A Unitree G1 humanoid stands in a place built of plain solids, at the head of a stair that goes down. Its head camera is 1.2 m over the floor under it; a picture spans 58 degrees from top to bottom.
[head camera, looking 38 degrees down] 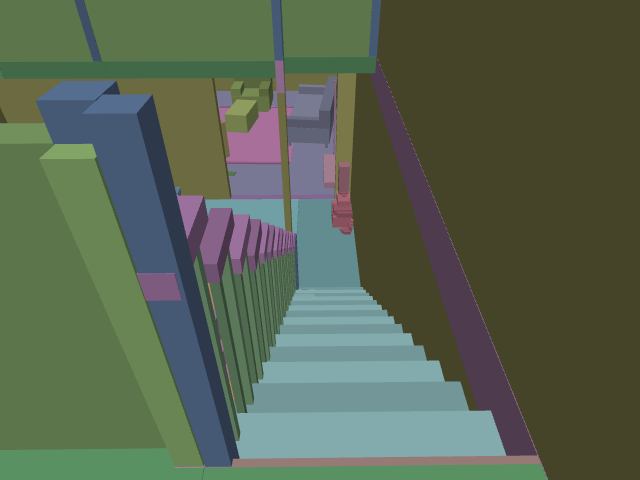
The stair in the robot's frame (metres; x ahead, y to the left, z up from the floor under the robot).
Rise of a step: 0.20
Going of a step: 0.25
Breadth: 0.91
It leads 1 degrees to the left of straight ahead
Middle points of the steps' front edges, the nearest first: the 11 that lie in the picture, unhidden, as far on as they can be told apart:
0.57 -0.14 0.00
0.82 -0.14 -0.20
1.07 -0.14 -0.39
1.32 -0.14 -0.59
1.57 -0.13 -0.79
1.82 -0.13 -0.98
2.07 -0.13 -1.18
2.32 -0.13 -1.38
2.57 -0.12 -1.57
2.82 -0.12 -1.77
3.07 -0.12 -1.97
